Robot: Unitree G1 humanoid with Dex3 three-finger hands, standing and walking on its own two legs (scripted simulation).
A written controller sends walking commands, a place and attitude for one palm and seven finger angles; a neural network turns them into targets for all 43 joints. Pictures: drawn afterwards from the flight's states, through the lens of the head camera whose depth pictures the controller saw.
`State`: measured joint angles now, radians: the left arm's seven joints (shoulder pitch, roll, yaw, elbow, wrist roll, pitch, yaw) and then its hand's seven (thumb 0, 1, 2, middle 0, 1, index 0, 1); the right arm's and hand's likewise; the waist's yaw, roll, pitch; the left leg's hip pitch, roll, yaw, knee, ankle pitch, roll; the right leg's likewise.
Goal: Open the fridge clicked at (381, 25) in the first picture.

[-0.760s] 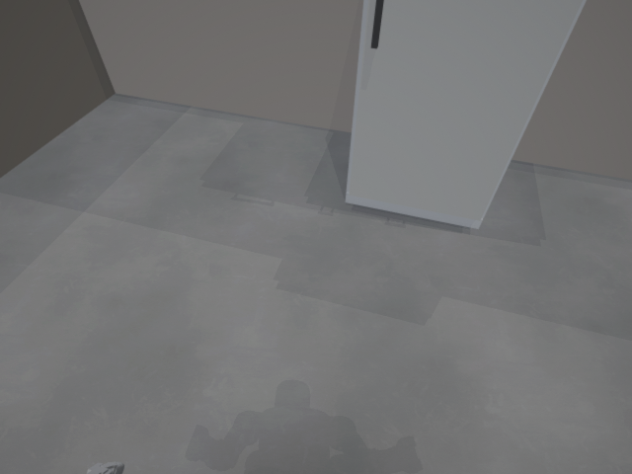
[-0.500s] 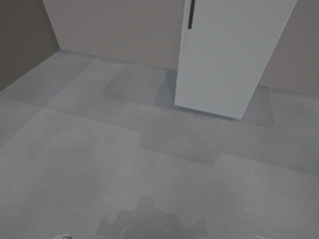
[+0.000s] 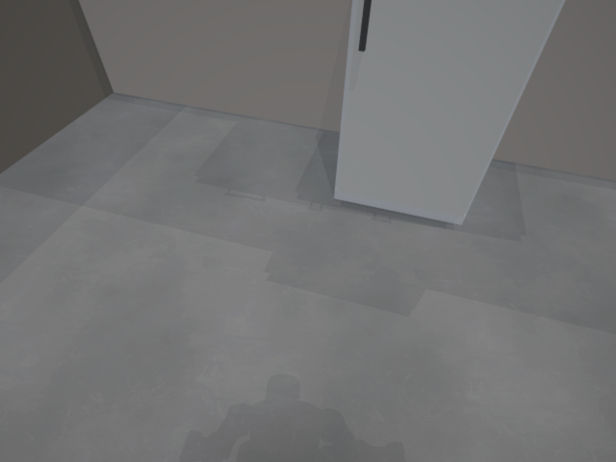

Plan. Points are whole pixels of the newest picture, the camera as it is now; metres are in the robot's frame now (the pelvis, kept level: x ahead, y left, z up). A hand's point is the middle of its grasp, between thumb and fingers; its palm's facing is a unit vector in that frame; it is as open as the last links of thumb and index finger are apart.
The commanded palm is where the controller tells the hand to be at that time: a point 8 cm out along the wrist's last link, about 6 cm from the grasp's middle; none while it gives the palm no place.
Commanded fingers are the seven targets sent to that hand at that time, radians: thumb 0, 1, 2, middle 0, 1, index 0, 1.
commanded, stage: stand and wait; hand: left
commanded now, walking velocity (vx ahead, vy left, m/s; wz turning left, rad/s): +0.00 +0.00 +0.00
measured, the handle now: out of the picture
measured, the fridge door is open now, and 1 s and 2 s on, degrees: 0 0 0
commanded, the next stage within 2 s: look at it before walking up in 0.06 s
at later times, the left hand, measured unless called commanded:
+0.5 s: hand out of the picture +0.07 +0.25 -0.16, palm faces -0.03 -0.94 -0.33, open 7.4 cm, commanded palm none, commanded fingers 0.00 0.90 0.90 -0.20 -0.30 -0.20 -0.30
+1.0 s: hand out of the picture +0.05 +0.22 -0.18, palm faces -0.03 -0.97 -0.26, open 7.4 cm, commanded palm none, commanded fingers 0.00 0.90 0.90 -0.20 -0.30 -0.20 -0.30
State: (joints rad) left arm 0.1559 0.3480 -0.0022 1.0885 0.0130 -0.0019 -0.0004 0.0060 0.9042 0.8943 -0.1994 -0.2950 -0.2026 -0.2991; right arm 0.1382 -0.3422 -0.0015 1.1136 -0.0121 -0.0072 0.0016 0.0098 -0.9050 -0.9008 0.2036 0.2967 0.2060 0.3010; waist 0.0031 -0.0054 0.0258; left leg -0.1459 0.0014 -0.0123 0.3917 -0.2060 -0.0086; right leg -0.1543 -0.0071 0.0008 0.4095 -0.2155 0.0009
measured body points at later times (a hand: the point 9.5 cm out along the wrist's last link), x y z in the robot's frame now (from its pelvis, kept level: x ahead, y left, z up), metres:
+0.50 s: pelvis +0.00 +0.00 +0.00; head +0.00 +0.00 +0.45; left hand +0.07 +0.30 -0.13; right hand +0.08 -0.30 -0.13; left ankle +0.01 +0.13 -0.74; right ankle +0.01 -0.12 -0.74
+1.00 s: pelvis +0.03 +0.00 -0.01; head +0.02 +0.01 +0.44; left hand +0.05 +0.27 -0.16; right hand +0.06 -0.27 -0.15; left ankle +0.01 +0.13 -0.74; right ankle +0.01 -0.12 -0.74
